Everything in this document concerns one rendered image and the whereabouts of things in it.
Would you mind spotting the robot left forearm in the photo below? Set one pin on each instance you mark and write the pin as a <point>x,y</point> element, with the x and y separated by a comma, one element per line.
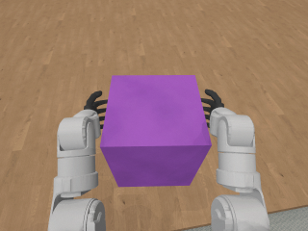
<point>76,149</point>

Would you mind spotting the robot left upper arm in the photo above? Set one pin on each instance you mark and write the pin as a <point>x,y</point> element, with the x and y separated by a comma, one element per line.
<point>84,214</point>

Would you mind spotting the robot right forearm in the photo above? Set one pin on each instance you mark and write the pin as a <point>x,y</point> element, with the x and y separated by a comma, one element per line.
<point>236,153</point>

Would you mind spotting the left robot hand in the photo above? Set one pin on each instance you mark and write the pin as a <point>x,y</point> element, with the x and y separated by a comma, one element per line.
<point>91,105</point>

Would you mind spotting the carton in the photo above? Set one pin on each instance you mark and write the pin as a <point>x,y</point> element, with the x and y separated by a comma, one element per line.
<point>155,132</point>

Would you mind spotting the robot right upper arm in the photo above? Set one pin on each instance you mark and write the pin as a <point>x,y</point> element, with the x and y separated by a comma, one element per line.
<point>238,212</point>

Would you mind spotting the right robot hand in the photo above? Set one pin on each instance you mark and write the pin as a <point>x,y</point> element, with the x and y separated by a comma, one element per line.
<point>215,103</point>

